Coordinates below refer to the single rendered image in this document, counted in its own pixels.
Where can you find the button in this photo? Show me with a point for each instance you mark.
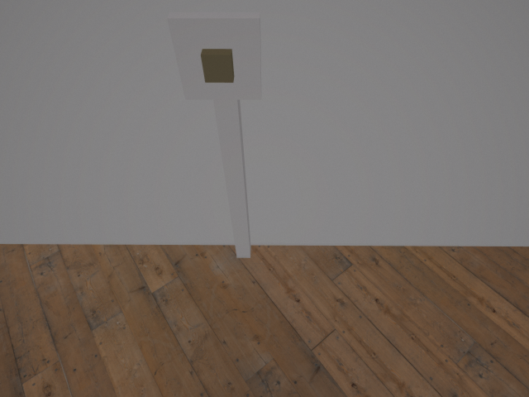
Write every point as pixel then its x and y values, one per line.
pixel 217 65

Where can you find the panel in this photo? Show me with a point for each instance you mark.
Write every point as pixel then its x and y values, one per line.
pixel 240 31

